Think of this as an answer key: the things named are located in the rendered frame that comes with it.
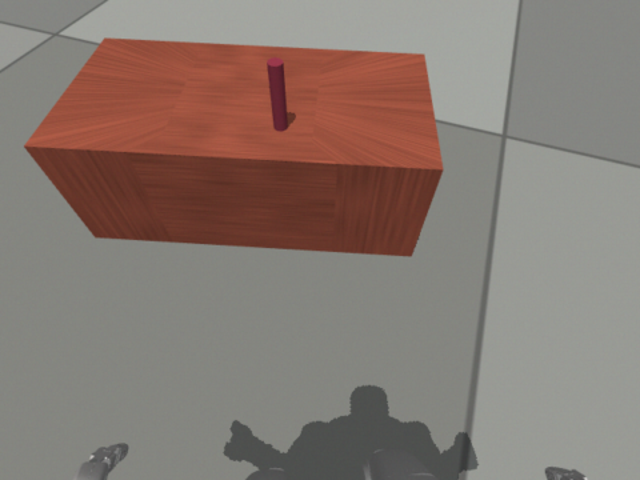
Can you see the can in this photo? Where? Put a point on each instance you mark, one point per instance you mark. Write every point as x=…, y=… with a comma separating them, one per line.
x=277, y=92

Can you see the left robot hand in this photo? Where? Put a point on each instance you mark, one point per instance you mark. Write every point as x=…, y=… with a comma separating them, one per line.
x=101, y=462

